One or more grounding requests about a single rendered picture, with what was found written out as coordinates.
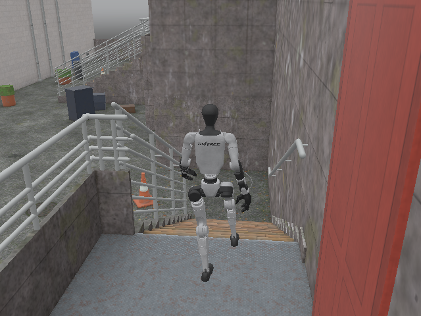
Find left robot forearm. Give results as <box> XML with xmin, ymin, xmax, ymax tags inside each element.
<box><xmin>180</xmin><ymin>157</ymin><xmax>189</xmax><ymax>174</ymax></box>

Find robot right upper arm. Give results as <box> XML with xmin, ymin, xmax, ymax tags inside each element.
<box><xmin>224</xmin><ymin>132</ymin><xmax>240</xmax><ymax>171</ymax></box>

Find right robot forearm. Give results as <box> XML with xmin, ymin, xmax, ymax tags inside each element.
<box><xmin>234</xmin><ymin>160</ymin><xmax>249</xmax><ymax>195</ymax></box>

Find robot left hand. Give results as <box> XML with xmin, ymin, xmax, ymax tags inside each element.
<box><xmin>182</xmin><ymin>169</ymin><xmax>197</xmax><ymax>180</ymax></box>

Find robot left upper arm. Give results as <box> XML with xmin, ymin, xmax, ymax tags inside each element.
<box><xmin>180</xmin><ymin>132</ymin><xmax>196</xmax><ymax>167</ymax></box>

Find robot right hand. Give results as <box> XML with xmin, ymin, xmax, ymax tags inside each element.
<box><xmin>235</xmin><ymin>193</ymin><xmax>251</xmax><ymax>212</ymax></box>

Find robot head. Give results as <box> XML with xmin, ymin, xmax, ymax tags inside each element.
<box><xmin>199</xmin><ymin>104</ymin><xmax>221</xmax><ymax>136</ymax></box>

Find right robot thigh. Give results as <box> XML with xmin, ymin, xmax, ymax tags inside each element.
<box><xmin>220</xmin><ymin>182</ymin><xmax>234</xmax><ymax>210</ymax></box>

